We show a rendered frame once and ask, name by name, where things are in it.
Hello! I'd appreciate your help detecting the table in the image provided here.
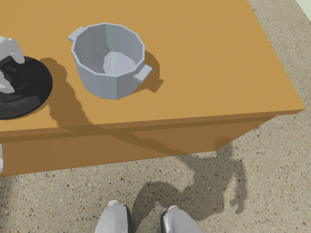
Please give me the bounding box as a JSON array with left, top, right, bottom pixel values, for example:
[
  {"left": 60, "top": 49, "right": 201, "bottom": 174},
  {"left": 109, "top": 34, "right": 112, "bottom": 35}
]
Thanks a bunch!
[{"left": 0, "top": 0, "right": 306, "bottom": 177}]

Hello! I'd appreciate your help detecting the robot left hand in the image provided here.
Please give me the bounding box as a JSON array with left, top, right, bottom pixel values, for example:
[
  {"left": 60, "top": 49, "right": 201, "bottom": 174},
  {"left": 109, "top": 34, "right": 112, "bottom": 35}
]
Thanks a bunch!
[{"left": 0, "top": 36, "right": 25, "bottom": 93}]

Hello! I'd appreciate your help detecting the lid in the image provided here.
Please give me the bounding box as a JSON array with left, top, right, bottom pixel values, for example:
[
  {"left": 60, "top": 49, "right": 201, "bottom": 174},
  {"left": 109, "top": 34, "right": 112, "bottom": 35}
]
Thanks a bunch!
[{"left": 0, "top": 55, "right": 53, "bottom": 120}]

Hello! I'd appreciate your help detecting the knob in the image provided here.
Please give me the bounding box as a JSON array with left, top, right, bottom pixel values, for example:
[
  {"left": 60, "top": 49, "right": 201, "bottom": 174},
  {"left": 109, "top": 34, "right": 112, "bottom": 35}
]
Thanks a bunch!
[{"left": 0, "top": 68, "right": 19, "bottom": 87}]

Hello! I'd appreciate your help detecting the robot right thigh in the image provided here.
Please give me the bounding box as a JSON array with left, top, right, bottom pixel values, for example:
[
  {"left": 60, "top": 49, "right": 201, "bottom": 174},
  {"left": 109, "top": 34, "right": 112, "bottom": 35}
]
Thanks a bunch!
[{"left": 163, "top": 209, "right": 203, "bottom": 233}]

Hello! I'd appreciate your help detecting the right robot shin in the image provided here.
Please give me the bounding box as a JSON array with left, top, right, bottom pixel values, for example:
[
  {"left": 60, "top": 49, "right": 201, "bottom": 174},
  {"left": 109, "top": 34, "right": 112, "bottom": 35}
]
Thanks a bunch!
[{"left": 167, "top": 205, "right": 178, "bottom": 213}]

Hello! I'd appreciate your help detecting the pot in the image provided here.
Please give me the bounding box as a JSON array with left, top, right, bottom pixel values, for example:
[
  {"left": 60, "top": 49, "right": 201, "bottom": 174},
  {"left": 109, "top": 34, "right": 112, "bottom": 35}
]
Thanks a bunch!
[{"left": 67, "top": 22, "right": 153, "bottom": 100}]

